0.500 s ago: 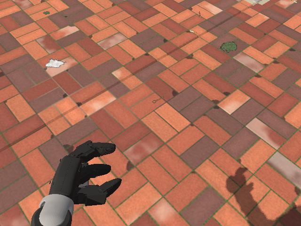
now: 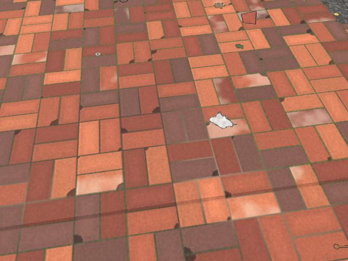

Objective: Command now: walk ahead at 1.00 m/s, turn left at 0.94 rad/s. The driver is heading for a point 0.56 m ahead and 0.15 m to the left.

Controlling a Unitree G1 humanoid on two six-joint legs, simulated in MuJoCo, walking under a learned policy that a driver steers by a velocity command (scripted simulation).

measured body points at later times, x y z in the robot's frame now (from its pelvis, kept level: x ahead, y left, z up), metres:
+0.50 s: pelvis +0.45 -0.01 +0.04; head +0.48 -0.01 +0.49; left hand +0.44 +0.29 -0.06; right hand +0.70 -0.24 -0.06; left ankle +0.33 +0.03 -0.59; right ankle +0.53 -0.13 -0.69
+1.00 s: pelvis +0.67 +0.10 +0.04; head +0.70 +0.13 +0.49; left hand +0.63 +0.37 -0.09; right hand +0.88 -0.05 -0.08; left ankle +0.70 +0.19 -0.69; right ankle +0.77 -0.01 -0.65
